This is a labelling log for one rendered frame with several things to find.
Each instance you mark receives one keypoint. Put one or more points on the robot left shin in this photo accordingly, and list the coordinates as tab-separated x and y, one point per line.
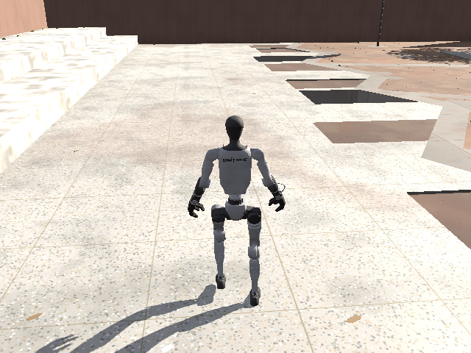
219	255

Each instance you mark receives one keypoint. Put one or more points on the left robot upper arm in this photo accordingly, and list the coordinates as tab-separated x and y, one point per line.
207	167

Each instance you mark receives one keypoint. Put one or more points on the right robot upper arm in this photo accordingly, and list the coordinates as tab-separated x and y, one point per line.
257	154

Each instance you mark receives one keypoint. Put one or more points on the robot right forearm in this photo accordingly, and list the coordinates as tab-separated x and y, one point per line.
274	189

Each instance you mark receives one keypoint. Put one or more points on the left robot hand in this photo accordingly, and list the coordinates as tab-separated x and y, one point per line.
191	209

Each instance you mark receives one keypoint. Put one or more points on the robot left forearm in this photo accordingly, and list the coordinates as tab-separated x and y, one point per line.
197	194

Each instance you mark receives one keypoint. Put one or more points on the right robot hand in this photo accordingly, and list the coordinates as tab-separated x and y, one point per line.
281	202

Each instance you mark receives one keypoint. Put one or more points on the robot head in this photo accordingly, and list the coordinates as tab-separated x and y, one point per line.
234	126

